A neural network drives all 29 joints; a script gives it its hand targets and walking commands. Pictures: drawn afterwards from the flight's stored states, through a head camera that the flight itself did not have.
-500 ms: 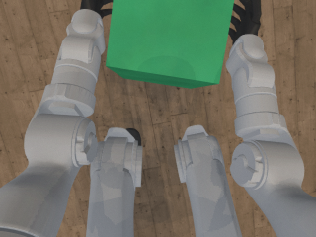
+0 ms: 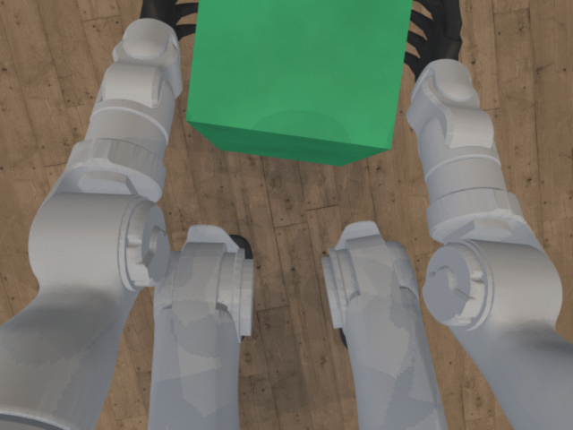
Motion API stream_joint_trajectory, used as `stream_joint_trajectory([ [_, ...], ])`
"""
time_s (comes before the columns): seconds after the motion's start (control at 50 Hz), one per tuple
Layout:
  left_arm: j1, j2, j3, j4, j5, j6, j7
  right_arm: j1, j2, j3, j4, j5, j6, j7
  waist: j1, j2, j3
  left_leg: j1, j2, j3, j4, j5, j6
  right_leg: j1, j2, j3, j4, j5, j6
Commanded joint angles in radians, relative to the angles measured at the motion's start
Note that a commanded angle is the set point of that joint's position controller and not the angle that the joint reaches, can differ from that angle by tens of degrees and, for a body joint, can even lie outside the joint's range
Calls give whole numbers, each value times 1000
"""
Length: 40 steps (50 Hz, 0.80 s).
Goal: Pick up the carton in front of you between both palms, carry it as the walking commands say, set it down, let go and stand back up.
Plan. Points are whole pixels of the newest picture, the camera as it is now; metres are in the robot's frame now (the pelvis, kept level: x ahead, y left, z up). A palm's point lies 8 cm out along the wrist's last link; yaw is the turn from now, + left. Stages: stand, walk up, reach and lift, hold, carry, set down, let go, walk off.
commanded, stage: set down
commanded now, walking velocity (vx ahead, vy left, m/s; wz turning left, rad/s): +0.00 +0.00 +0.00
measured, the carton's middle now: (293, 75) +0.51 +0.01 -0.24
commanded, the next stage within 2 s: let go in 1.86 s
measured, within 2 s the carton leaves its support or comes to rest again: rests again in 0.60 s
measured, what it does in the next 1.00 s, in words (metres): stands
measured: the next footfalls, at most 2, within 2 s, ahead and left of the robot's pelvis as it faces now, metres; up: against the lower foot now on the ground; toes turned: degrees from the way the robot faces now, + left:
none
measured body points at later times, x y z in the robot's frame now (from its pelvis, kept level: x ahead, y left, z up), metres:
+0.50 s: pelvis +0.00 +0.01 +0.00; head +0.35 +0.03 +0.26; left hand +0.56 +0.16 -0.17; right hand +0.53 -0.15 -0.16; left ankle +0.12 +0.11 -0.34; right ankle +0.10 -0.11 -0.34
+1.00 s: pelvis +0.00 +0.01 +0.00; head +0.35 +0.02 +0.28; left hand +0.57 +0.19 -0.14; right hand +0.52 -0.18 -0.14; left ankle +0.12 +0.11 -0.34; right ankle +0.10 -0.11 -0.34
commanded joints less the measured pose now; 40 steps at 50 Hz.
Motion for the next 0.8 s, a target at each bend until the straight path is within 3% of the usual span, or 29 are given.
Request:
stream_joint_trajectory([
  [0.0,-431,-802,-183,-53,-36,-18,-226,-608,750,343,-33,32,-9,260,-3,16,-872,473,-36,29,-134,197,54,259,-8,-58,-200,230,-38],
  [0.24,-355,-673,-100,10,36,11,-235,-518,617,205,49,-54,12,284,-3,19,-718,437,-28,6,-157,129,62,168,-19,-52,-197,151,-48],
  [0.44,-303,-549,-64,52,69,10,-222,-436,504,137,100,-85,8,270,-1,18,-689,452,-16,5,-152,125,50,187,-32,-54,-185,149,-32],
  [0.5,-259,-356,-27,56,75,-17,-180,-343,331,92,110,-94,-16,227,-5,19,-719,485,-3,9,-143,147,35,227,-46,-61,-180,170,-13],
  [0.54,-185,-14,28,48,67,-57,-96,-207,18,33,123,-95,-57,150,-10,28,-750,539,15,16,-145,165,21,257,-64,-66,-181,188,3],
  [0.56,-165,154,23,35,35,-82,-47,-161,-141,26,105,-61,-85,101,-19,33,-788,572,23,15,-141,184,13,275,-73,-71,-180,211,10],
  [0.58,-194,219,3,31,-13,-101,-15,-180,-203,46,90,-8,-109,67,-22,38,-840,592,29,4,-130,221,8,288,-79,-69,-174,254,15],
  [0.62,-247,244,-56,5,-106,-132,13,-219,-246,97,84,83,-137,34,-19,56,-916,629,38,-16,-108,303,5,287,-93,-60,-159,319,13],
  [0.68,-324,264,-116,-80,-189,-161,16,-267,-266,182,39,173,-161,28,-20,82,-1033,683,56,-23,-82,395,13,323,-105,-47,-133,403,2],
  [0.78,-318,284,-196,-119,-295,-152,7,-267,-297,265,-14,278,-162,12,-37,99,-1201,777,71,-10,-75,391,22,407,-116,-51,-142,421,-8],
])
